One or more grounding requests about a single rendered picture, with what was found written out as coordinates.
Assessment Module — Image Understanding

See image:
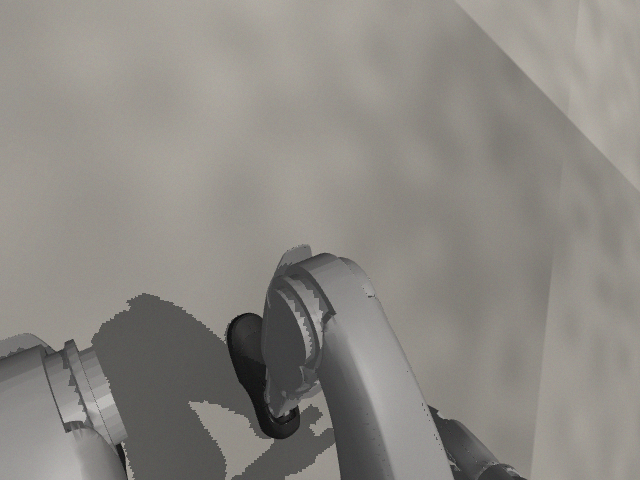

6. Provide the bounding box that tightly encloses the right robot arm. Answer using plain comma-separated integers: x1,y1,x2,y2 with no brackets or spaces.
478,464,527,480

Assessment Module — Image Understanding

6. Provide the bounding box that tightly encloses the right robot hand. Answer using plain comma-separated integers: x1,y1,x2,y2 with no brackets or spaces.
428,405,501,480

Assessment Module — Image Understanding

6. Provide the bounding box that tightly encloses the right robot foot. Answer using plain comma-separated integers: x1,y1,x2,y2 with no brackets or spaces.
227,313,300,439

